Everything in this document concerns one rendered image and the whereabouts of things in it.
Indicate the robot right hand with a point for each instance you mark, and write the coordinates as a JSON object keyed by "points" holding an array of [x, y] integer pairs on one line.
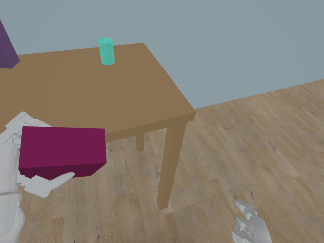
{"points": [[254, 231]]}

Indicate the robot left forearm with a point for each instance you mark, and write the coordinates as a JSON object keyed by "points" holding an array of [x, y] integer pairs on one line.
{"points": [[12, 217]]}

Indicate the sponge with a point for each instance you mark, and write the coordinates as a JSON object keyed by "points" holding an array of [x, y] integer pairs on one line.
{"points": [[52, 151]]}

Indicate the table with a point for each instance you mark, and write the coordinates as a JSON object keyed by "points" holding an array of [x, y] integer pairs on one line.
{"points": [[73, 89]]}

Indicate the robot left hand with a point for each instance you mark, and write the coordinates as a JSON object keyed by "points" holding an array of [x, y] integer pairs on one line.
{"points": [[10, 177]]}

